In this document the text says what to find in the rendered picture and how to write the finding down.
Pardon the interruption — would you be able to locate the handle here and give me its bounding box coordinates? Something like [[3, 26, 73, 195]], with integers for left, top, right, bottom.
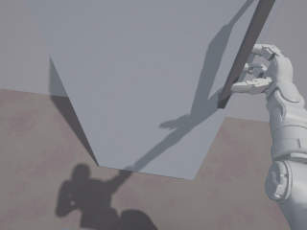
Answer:
[[217, 0, 275, 109]]

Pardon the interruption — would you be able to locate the fridge door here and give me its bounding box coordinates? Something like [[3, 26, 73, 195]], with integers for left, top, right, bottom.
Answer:
[[25, 0, 283, 180]]

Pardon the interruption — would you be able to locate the right robot forearm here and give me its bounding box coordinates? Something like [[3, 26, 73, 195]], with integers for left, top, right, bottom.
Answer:
[[266, 81, 307, 165]]

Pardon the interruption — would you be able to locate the robot right hand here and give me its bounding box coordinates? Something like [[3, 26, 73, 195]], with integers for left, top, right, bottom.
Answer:
[[230, 44, 294, 96]]

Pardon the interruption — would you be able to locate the right robot upper arm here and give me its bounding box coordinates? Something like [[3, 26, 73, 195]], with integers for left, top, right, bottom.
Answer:
[[265, 159, 307, 230]]

